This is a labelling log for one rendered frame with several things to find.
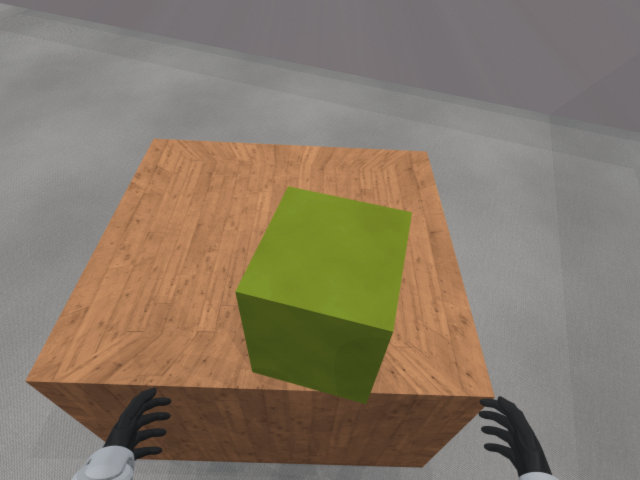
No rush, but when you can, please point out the carton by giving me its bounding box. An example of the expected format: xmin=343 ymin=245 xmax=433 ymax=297
xmin=235 ymin=186 xmax=412 ymax=404

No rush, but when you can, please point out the pedestal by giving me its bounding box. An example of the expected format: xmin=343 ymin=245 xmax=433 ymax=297
xmin=25 ymin=139 xmax=495 ymax=468

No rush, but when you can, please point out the robot left forearm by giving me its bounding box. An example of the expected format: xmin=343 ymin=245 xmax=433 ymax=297
xmin=72 ymin=446 xmax=135 ymax=480

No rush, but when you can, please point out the right robot hand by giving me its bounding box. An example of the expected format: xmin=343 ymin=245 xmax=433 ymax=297
xmin=479 ymin=396 xmax=552 ymax=477

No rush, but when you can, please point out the left robot hand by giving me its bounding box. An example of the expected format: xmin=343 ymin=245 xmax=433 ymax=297
xmin=103 ymin=387 xmax=171 ymax=460

